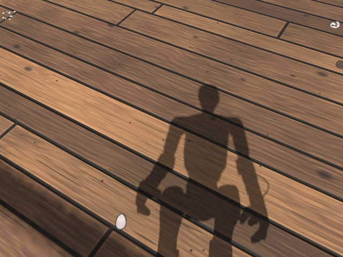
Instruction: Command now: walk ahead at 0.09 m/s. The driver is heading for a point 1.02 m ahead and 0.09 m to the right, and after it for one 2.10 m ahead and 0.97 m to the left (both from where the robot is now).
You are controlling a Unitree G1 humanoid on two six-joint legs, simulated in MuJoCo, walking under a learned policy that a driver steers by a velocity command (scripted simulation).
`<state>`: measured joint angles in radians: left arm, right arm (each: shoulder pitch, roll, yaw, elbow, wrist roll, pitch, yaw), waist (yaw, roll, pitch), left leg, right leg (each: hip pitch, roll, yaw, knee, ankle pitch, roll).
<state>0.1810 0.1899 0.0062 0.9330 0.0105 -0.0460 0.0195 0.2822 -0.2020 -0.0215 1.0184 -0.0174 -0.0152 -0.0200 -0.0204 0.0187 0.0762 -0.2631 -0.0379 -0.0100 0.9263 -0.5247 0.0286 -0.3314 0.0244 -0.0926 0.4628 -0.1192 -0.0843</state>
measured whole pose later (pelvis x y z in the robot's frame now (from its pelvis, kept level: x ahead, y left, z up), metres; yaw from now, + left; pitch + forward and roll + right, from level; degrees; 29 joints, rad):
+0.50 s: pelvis +0.03 +0.02 +0.01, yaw -1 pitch -2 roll +0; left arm 0.28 0.17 0.00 1.10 0.01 0.00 0.02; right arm 0.31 -0.15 0.01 1.13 -0.01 -0.01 -0.04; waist 0.02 -0.01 0.01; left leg -0.12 -0.02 0.01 0.39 -0.24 0.02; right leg -0.23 0.01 -0.06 0.38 -0.12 -0.04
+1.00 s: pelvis +0.07 +0.03 +0.00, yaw -1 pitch -1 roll +0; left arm 0.33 0.14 0.01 1.15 0.02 0.00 0.02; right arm 0.38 -0.14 -0.01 1.15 -0.01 -0.01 -0.04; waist 0.00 0.00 -0.01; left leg -0.09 -0.03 0.00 0.43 -0.34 0.05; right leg -0.26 0.01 -0.04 0.55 -0.35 -0.05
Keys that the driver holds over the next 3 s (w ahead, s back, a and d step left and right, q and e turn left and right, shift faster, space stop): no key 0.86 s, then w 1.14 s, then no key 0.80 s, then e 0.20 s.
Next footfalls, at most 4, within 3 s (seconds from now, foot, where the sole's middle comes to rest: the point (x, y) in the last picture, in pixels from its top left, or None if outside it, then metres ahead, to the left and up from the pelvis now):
0.20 left None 0.05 0.13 -0.77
1.64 left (170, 241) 0.53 0.05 -0.77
2.16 right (205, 172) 0.83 -0.11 -0.77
2.56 left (159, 180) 0.80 0.10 -0.77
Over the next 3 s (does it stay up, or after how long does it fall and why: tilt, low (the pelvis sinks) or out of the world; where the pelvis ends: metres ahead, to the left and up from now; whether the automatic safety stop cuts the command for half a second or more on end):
stays up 0.77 -0.01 0.00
